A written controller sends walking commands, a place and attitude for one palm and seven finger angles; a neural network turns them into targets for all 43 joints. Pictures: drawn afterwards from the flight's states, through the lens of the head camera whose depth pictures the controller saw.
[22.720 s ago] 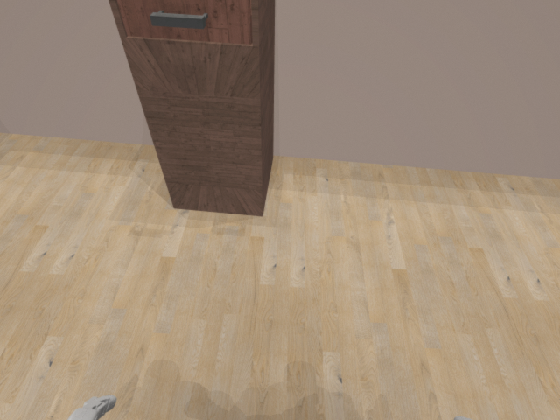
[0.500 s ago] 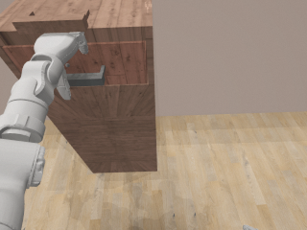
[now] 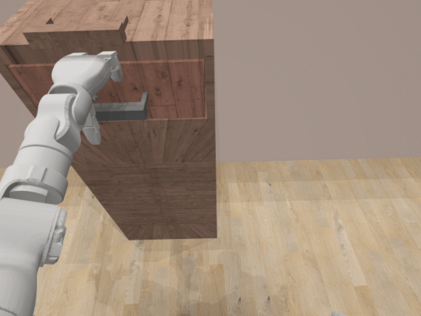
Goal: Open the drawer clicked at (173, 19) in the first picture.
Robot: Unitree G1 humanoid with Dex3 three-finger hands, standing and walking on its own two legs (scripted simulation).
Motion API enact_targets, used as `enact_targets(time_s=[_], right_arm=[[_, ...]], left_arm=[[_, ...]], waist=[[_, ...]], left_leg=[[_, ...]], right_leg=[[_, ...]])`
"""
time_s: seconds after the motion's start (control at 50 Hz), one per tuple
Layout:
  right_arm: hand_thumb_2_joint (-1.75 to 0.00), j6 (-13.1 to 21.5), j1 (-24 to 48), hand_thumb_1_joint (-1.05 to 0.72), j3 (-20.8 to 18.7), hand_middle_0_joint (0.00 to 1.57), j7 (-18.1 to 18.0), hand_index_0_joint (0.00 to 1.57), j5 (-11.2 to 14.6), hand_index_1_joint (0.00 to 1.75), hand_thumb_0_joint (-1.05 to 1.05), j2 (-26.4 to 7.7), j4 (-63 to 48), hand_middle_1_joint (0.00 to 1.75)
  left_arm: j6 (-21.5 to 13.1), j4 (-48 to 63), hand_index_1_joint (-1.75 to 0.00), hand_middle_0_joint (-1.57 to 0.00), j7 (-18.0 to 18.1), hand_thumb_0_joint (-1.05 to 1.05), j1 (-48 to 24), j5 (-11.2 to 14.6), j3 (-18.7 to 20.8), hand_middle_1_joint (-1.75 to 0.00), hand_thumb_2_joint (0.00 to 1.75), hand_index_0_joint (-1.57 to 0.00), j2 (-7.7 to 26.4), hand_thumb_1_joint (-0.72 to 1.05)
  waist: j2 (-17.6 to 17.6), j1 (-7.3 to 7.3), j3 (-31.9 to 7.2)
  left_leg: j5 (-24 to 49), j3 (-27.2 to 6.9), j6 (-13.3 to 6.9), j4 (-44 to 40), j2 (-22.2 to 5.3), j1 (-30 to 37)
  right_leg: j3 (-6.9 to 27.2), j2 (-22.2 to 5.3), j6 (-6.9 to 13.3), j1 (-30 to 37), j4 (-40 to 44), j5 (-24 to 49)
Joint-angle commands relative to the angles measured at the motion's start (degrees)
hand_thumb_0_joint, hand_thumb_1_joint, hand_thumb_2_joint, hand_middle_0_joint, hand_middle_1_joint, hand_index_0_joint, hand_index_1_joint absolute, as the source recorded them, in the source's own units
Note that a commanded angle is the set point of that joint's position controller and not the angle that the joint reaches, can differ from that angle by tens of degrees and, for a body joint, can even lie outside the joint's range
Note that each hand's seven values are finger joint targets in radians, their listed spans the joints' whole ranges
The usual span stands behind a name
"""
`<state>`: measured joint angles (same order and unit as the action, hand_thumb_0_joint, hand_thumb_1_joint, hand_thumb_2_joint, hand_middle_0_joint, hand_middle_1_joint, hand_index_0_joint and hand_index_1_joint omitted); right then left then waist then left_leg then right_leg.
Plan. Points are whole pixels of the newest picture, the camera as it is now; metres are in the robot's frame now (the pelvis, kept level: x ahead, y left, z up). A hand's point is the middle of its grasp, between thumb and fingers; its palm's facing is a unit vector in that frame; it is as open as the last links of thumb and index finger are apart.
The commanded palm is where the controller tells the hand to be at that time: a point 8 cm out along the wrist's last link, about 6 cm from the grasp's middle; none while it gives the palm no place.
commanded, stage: lower the fingers behind the handle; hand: left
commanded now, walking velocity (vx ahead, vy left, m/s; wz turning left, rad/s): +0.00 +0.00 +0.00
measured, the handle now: (113, 104) +0.52 +0.21 +0.12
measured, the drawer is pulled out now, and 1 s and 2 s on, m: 0.00 0.00 0.00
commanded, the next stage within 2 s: lift the fingers back up to retry in 1.26 s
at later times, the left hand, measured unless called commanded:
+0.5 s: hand (96, 112) +0.48 +0.23 +0.13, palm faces +0.04 -0.02 -1.00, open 13.5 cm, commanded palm +0.46 +0.24 +0.17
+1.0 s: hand (97, 113) +0.48 +0.23 +0.13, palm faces +0.03 +0.00 -1.00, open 13.7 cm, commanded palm +0.46 +0.24 +0.15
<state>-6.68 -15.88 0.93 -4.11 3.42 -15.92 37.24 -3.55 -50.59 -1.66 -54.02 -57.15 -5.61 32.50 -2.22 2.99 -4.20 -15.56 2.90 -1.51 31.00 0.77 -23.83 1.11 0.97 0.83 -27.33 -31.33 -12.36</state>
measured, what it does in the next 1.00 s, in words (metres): stands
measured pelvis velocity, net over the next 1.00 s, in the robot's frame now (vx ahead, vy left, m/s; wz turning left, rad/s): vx -0.01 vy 0.00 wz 0.03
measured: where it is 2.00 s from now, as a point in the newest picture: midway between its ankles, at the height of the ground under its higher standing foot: outside the picture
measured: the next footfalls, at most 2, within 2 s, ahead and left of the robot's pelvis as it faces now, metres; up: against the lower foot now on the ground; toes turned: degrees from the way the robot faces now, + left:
none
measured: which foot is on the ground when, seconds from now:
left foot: down 0.00-1.00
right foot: down 0.00-1.00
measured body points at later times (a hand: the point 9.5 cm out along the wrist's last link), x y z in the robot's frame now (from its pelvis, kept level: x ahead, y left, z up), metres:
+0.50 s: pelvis +0.02 +0.01 +0.00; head +0.07 -0.01 +0.44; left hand +0.47 +0.23 +0.18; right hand +0.12 -0.25 -0.14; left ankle +0.00 +0.10 -0.73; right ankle +0.03 -0.11 -0.73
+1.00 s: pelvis -0.01 +0.00 -0.01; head +0.05 -0.01 +0.43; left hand +0.47 +0.23 +0.18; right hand +0.07 -0.28 -0.14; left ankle +0.00 +0.10 -0.73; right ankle +0.03 -0.11 -0.73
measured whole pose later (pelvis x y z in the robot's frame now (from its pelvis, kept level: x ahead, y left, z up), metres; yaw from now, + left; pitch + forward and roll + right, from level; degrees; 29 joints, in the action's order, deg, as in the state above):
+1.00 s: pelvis -0.01 +0.00 -0.01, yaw +2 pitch +11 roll +0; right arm -7.4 -17.1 0.4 -3.7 2.8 -16.2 37.0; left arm -2.8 -54.0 4.0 -55.6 -58.6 -6.9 32.0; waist -0.9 4.0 -4.8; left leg -18.0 0.9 -1.2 38.7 0.6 -32.2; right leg -1.1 0.9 1.3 -34.4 -37.4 -14.6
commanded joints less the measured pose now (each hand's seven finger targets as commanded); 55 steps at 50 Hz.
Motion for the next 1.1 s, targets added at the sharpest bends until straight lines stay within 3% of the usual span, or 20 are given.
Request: enact_targets(time_s=[0.0, 0.06, 0.08, 0.12, 0.14, 0.16, 0.24, 0.26, 0.3, 0.34, 0.42, 0.44, 0.54, 0.7, 0.82, 0.86, 0.92, 0.98, 1.04, 1.08], right_arm=[[-0.9, 1.5, 0.2, -0.9, -3.2, 0.2, -0.4, 0.2, 0.1, 0.3, 0.0, -8.2, -6.3, 0.3], [-0.9, 2.1, -0.5, -0.9, -4.2, 0.2, -0.5, 0.2, -0.5, 0.3, 0.0, -7.8, -7.0, 0.3], [-0.9, 2.2, -0.9, -0.9, -4.6, 0.2, -0.5, 0.2, -0.7, 0.3, 0.0, -7.6, -6.9, 0.3], [-0.9, 2.4, -1.8, -0.9, -5.2, 0.2, -0.5, 0.2, -1.3, 0.3, 0.0, -7.1, -6.4, 0.3], [-0.9, 2.3, -2.1, -0.9, -5.4, 0.2, -0.4, 0.2, -1.3, 0.3, 0.0, -6.9, -5.5, 0.3], [-0.9, 2.2, -2.3, -0.9, -5.3, 0.2, 0.0, 0.2, -1.3, 0.3, 0.0, -7.0, -5.3, 0.3], [-0.9, 1.6, -2.0, -0.9, -4.8, 0.2, 0.9, 0.2, -1.0, 0.3, 0.0, -7.7, -3.6, 0.3], [-0.9, 1.4, -1.6, -0.9, -4.9, 0.2, 1.0, 0.2, -1.0, 0.3, 0.0, -7.9, -3.6, 0.3], [-0.9, 1.3, -1.8, -0.9, -5.1, 0.2, 1.6, 0.2, -1.2, 0.3, 0.0, -7.5, -3.6, 0.3], [-0.9, 1.0, -2.1, -0.9, -5.5, 0.2, 1.8, 0.2, -1.5, 0.3, 0.0, -7.5, -3.6, 0.3], [-0.9, 0.2, -1.6, -0.9, -5.4, 0.2, 2.3, 0.2, -1.4, 0.3, 0.0, -7.4, -3.7, 0.3], [-0.9, -0.1, -1.5, -0.9, -5.3, 0.2, 2.2, 0.2, -1.3, 0.3, 0.0, -7.6, -3.7, 0.3], [-0.9, -0.8, -0.7, -0.9, -4.7, 0.2, 1.8, 0.2, -1.1, 0.3, 0.0, -7.4, -4.4, 0.3], [-0.9, -0.7, -1.4, -0.9, -3.8, 0.2, 0.8, 0.2, -0.8, 0.3, 0.0, -7.8, -4.8, 0.3], [-0.9, 0.0, -2.9, -0.9, -3.6, 0.2, 0.4, 0.2, -0.8, 0.3, 0.0, -8.2, -5.0, 0.3], [-0.9, 0.1, -3.3, -0.9, -3.6, 0.2, 0.2, 0.2, -0.8, 0.3, 0.0, -8.6, -5.1, 0.3], [-0.9, 0.6, -3.7, -0.9, -3.4, 0.2, -0.1, 0.2, -0.5, 0.3, 0.0, -8.3, -5.3, 0.3], [-0.9, 1.1, -4.4, -0.9, -3.5, 0.2, -0.2, 0.2, -0.4, 0.3, 0.0, -8.6, -5.0, 0.3], [-0.9, 1.4, -4.8, -0.9, -3.4, 0.2, -0.4, 0.2, -0.4, 0.3, 0.0, -8.4, -5.4, 0.3], [-0.9, 1.8, -5.3, -0.9, -3.6, 0.2, -0.4, 0.2, -0.3, 0.3, 0.0, -8.6, -4.9, 0.3]], left_arm=[[1.9, 5.7, -1.2, -0.3, 1.0, 0.0, -19.4, -0.5, 4.5, -1.2, 0.3, -0.3, 15.9, -0.5], [-2.2, 15.1, -1.2, -0.3, 0.9, 0.0, -24.1, 0.4, 4.6, -1.2, 0.3, -0.3, 15.0, -0.5], [-3.9, 18.1, -1.2, -0.3, 1.3, 0.0, -25.0, 0.6, 6.0, -1.2, 0.3, -0.3, 16.4, -0.5], [-6.6, 22.7, -1.2, -0.3, 2.2, 0.0, -27.3, 1.1, 5.9, -1.2, 0.3, -0.3, 15.6, -0.5], [-6.4, 20.3, -1.2, -0.3, 2.9, 0.0, -24.8, 0.8, 6.4, -1.2, 0.3, -0.3, 15.5, -0.5], [-6.0, 19.1, -1.2, -0.3, 3.2, 0.0, -23.4, 1.5, 4.4, -1.2, 0.3, -0.3, 12.7, -0.5], [-3.1, 12.8, -1.2, -0.3, 5.2, 0.0, -19.9, 2.1, 5.9, -1.2, 0.3, -0.3, 13.2, -0.5], [-2.8, 12.9, -1.2, -0.3, 5.5, 0.0, -20.2, 1.6, 5.5, -1.2, 0.3, -0.3, 12.8, -0.5], [-1.9, 13.8, -1.2, -0.3, 6.2, 0.0, -21.9, 0.6, 3.6, -1.2, 0.3, -0.3, 10.7, -0.5], [-1.3, 14.6, -1.2, -0.3, 6.6, 0.0, -21.0, -0.6, 5.0, -1.2, 0.3, -0.3, 12.2, -0.5], [1.0, 11.8, -1.2, -0.3, 6.4, 0.0, -19.0, -0.4, 1.3, -1.2, 0.3, -0.3, 6.7, -0.5], [1.4, 10.9, -1.2, -0.3, 6.4, 0.0, -17.8, -0.8, 2.9, -1.2, 0.3, -0.3, 9.0, -0.5], [3.0, 8.0, -1.2, -0.3, 5.5, 0.0, -17.3, -1.4, 0.9, -1.2, 0.3, -0.3, 7.4, -0.5], [3.8, 1.1, -1.2, -0.3, 4.5, 0.0, -16.9, -2.7, 0.7, -1.2, 0.3, -0.3, 9.4, -0.5], [3.8, -1.8, -1.2, -0.3, 4.3, 0.0, -18.0, -3.3, 0.1, -1.2, 0.3, -0.3, 10.4, -0.5], [3.7, -2.0, -1.2, -0.3, 4.2, 0.0, -17.7, -3.5, 2.0, -1.2, 0.3, -0.3, 13.3, -0.5], [3.8, -3.0, -1.2, -0.3, 4.2, 0.0, -19.6, -3.4, -0.8, -1.2, 0.3, -0.3, 11.0, -0.5], [3.4, -2.7, -1.2, -0.3, 4.6, 0.0, -21.3, -3.4, 1.1, -1.2, 0.3, -0.3, 13.7, -0.5], [3.3, -3.9, -1.2, -0.3, 4.5, 0.0, -19.7, -3.4, 0.4, -1.2, 0.3, -0.3, 12.5, -0.5], [2.8, -3.7, -1.2, -0.3, 4.6, 0.0, -21.6, -2.9, 0.2, -1.2, 0.3, -0.3, 12.4, -0.5]], waist=[[5.2, -0.88, -13.9], [3.3, 0.03, -19.9], [0.7, -0.51, -22.7], [-2.2, 0.26, -24.9], [-1.5, 0.11, -24.5], [-1.3, 0.58, -23.0], [1.2, 0.01, -16.8], [1.9, 0.03, -17.4], [-0.5, 0.07, -19.1], [-0.4, -0.42, -22.3], [2.6, 0.52, -18.9], [2.7, -0.04, -18.7], [4.0, 0.39, -16.3], [5.0, 1.61, -11.1], [5.1, 2.59, -11.7], [5.2, 2.17, -13.3], [3.9, 3.31, -11.4], [3.9, 3.32, -12.7], [4.0, 3.05, -12.5], [4.3, 3.81, -12.0]], left_leg=[[4.2, -0.2, -0.8, -4.2, -0.4, 1.4], [8.2, -0.8, -1.5, -2.5, -0.3, 5.9], [10.0, -1.1, -1.5, -2.0, 0.0, 7.5], [13.6, -1.6, -1.5, -0.6, 0.3, 10.6], [15.1, -1.8, -1.3, -0.2, 0.2, 10.8], [16.1, -1.8, -1.1, 0.0, 0.2, 10.5], [12.7, -2.0, -0.5, -1.1, -0.1, 6.2], [13.7, -1.9, -0.6, -0.9, 0.0, 6.1], [15.4, -1.9, -0.4, -0.5, -0.1, 7.2], [18.9, -2.0, -0.3, 0.5, -0.2, 8.4], [17.6, -1.9, -0.5, 0.6, -0.3, 7.4], [16.8, -1.9, -0.4, 0.3, -0.2, 6.5], [13.7, -1.4, -0.7, 0.3, 0.0, 4.2], [4.9, -1.3, -0.7, 0.3, 0.2, -1.1], [0.9, -1.0, -0.9, 1.4, 0.4, -4.3], [0.6, -0.6, -1.0, 1.9, 0.6, -5.3], [-3.3, -0.7, -0.9, 1.7, 0.5, -6.3], [-4.2, -0.9, -1.1, 1.9, 0.3, -6.8], [-5.5, -0.8, -1.1, 1.8, 0.4, -7.6], [-7.1, -0.9, -1.2, 1.6, 0.1, -7.6]], right_leg=[[0.2, -1.2, 0.3, 10.2, 5.0, 1.6], [0.5, -0.9, 0.5, 11.0, 4.1, 5.2], [0.7, -0.7, 0.7, 11.7, 3.5, 7.3], [0.4, -0.3, 1.0, 10.5, 2.6, 9.9], [-0.1, 0.0, 1.1, 9.8, 2.0, 10.3], [-0.3, 0.0, 1.1, 9.0, 2.4, 10.7], [-1.3, 0.2, 1.1, 6.6, 2.4, 8.0], [-1.3, 0.2, 1.2, 7.1, 2.3, 8.5], [-1.5, 0.4, 1.4, 6.4, 1.4, 9.5], [-1.5, 0.6, 1.5, 7.7, 0.5, 12.2], [-1.9, 0.6, 1.3, 5.8, 0.8, 11.3], [-1.9, 0.6, 1.4, 6.3, 0.7, 10.9], [-1.6, 0.2, 1.2, 6.2, 0.9, 9.5], [-1.1, -0.2, 0.9, 3.0, 1.4, 2.2], [-0.5, -0.5, 0.6, 2.0, 1.2, -0.9], [0.1, -0.6, 0.4, 3.4, 1.3, -0.9], [0.1, -0.7, 0.2, 0.7, 1.7, -5.0], [0.5, -0.7, 0.2, 1.0, 1.6, -6.0], [0.4, -0.6, 0.1, 0.7, 1.6, -7.3], [0.5, -0.6, 0.0, -0.2, 2.0, -8.5]])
